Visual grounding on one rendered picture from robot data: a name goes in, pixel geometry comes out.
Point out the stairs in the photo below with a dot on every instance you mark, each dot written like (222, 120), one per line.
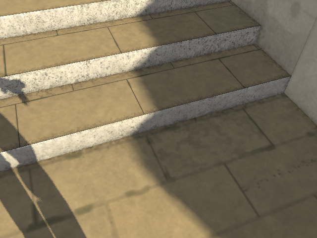
(79, 76)

